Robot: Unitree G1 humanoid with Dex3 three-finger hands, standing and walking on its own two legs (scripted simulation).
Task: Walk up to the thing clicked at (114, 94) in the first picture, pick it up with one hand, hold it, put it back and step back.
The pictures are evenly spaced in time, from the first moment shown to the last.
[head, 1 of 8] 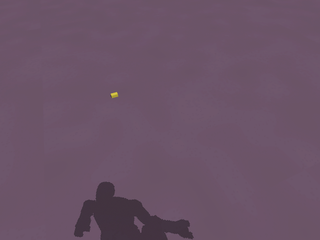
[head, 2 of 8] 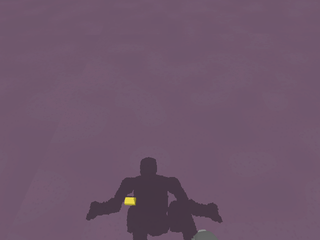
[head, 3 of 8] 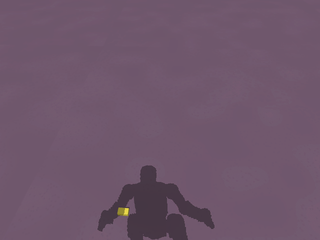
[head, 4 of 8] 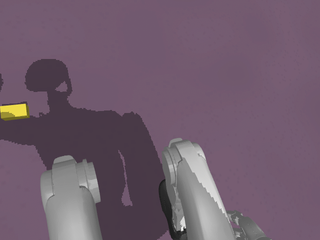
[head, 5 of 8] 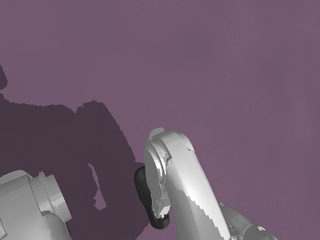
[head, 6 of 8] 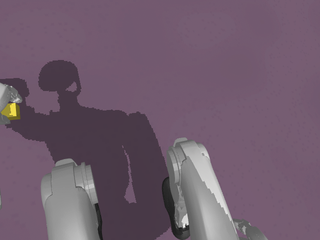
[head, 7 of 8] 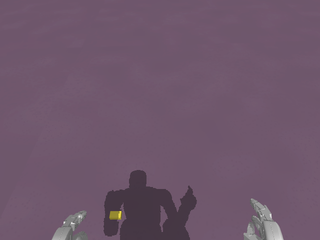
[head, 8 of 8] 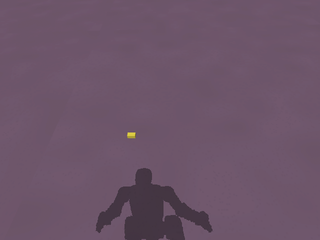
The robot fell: no
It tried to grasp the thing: yes
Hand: left
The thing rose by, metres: 0.69
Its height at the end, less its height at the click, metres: +0.00
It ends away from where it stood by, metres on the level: 0.01
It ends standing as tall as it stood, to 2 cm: yes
